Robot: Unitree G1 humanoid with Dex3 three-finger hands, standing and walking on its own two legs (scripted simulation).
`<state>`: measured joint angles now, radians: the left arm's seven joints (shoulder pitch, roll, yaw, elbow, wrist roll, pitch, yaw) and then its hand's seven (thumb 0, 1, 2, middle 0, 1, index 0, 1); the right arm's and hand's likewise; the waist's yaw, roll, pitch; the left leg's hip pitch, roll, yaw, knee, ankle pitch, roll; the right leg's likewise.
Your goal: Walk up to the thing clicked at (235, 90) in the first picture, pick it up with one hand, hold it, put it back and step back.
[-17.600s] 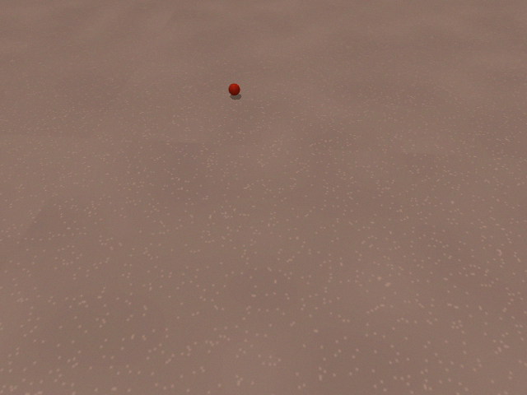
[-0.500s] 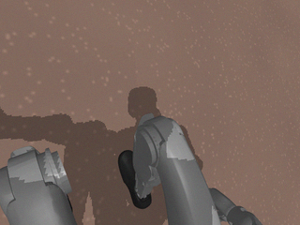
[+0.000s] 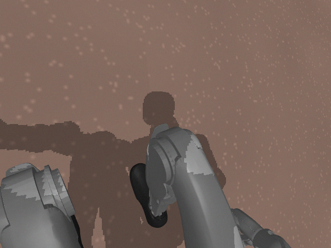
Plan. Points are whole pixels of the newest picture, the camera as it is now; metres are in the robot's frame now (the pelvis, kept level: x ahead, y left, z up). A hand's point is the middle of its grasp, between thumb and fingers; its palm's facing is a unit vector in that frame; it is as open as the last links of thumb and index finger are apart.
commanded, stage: close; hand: left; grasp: from above
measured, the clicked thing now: out of the picture +0.43 +0.37 -0.26
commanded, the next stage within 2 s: settle in 0.02 s
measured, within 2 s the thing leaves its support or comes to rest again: leaves its support in 0.38 s
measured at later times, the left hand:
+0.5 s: hand out of the picture +0.42 +0.37 -0.22, palm faces -0.41 -0.16 -0.90, open 8.9 cm
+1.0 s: hand out of the picture +0.41 +0.38 -0.13, palm faces -0.46 -0.13 -0.88, open 8.9 cm
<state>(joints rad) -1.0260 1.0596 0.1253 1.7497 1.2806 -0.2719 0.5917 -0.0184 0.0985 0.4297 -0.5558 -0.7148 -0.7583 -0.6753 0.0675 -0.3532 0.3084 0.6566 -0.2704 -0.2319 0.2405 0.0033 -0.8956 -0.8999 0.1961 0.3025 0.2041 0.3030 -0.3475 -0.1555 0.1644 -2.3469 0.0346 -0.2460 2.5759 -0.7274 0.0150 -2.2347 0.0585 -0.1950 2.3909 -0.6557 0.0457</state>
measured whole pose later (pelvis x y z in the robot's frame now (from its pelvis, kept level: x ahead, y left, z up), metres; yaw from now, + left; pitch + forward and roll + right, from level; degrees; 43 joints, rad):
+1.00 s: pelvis +0.00 +0.00 +0.03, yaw +5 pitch +32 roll -11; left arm -0.91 0.84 0.09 1.31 1.21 -0.25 0.25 -0.01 0.02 0.51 -0.62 -0.66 -0.82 -0.64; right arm 0.15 -0.32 0.12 0.67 -0.14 -0.05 0.19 0.00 -0.91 -0.90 0.20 0.30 0.20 0.30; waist -0.22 -0.02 0.00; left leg -2.33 0.01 -0.16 2.44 -0.68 0.01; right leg -2.23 0.01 -0.13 2.32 -0.66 0.02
